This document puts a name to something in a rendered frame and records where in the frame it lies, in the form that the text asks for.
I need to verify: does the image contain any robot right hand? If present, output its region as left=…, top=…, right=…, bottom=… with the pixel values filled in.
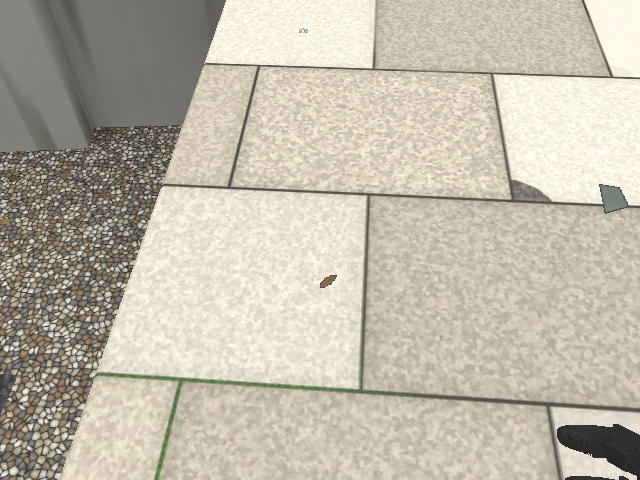
left=557, top=424, right=640, bottom=480

